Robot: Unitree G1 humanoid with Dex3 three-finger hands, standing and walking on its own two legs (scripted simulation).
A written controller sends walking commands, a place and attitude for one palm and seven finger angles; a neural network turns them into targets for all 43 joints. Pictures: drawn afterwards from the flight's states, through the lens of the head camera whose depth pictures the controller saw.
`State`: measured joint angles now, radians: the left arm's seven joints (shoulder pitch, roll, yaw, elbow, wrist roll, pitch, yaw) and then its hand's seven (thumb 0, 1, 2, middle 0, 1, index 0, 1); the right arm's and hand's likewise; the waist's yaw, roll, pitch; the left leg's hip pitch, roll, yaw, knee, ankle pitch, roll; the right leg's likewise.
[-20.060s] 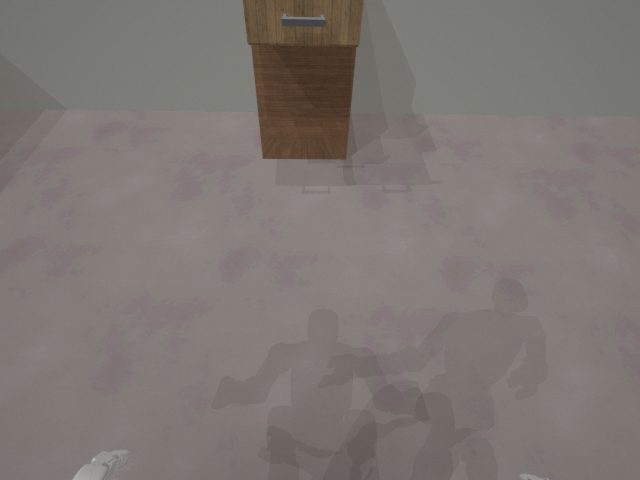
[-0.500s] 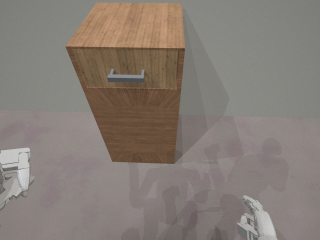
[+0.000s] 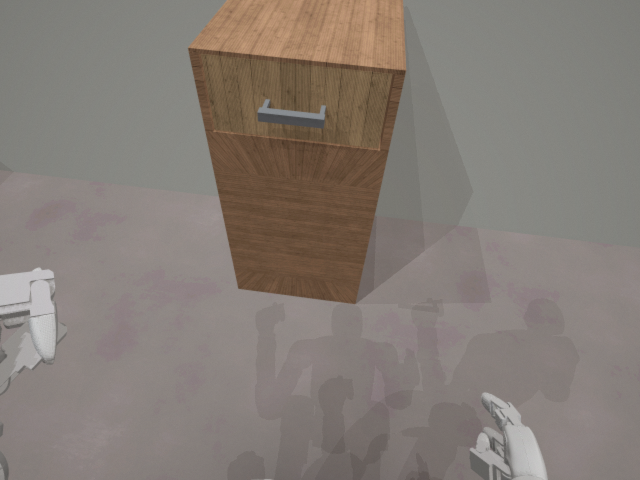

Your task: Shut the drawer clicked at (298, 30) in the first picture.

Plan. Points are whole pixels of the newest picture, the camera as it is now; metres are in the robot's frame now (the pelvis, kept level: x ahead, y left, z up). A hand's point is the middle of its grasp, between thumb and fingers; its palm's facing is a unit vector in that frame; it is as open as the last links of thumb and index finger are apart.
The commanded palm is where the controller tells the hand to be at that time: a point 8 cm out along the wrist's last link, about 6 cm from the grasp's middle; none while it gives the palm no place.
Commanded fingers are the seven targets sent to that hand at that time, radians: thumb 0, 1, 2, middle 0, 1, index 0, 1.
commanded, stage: step back with the hand held close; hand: left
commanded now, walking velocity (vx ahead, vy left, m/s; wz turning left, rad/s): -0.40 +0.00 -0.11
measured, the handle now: (293, 112) +0.80 +0.12 +0.02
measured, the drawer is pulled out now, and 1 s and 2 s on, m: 0.00 0.00 0.00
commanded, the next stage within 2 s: stop stepping back and stand still in 0.06 s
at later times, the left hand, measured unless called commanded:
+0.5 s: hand out of the picture +0.08 +0.21 +0.18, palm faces +0.34 -0.83 -0.43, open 3.2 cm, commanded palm +0.03 +0.25 +0.19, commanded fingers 0.00 0.90 0.90 -1.40 -1.60 -1.40 -1.60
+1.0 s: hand out of the picture +0.07 +0.21 +0.15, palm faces +0.28 -0.82 -0.50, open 3.2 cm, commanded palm none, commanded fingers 0.00 0.90 0.90 -1.28 -1.47 -1.28 -1.47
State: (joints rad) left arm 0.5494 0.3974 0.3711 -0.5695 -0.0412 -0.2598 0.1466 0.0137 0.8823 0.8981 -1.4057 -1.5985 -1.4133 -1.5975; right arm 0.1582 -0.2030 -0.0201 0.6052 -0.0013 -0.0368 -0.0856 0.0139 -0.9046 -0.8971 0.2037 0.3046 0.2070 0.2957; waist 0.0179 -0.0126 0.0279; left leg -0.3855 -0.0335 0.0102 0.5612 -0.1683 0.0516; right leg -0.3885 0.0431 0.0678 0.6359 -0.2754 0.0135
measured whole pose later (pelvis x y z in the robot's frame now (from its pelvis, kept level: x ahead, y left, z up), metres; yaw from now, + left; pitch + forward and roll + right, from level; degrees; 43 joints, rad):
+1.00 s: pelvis -0.15 -0.01 +0.00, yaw -4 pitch -1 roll +0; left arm 0.54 0.40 0.32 -0.41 0.01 -0.21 0.12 0.01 0.89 0.90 -1.40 -1.60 -1.41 -1.60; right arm 0.23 -0.17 0.02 0.66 -0.01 -0.14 -0.02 0.01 -0.90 -0.90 0.20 0.30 0.21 0.30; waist 0.00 0.01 0.00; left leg -0.35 0.00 0.04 0.60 -0.23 0.02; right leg -0.29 0.00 -0.06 0.61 -0.26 -0.02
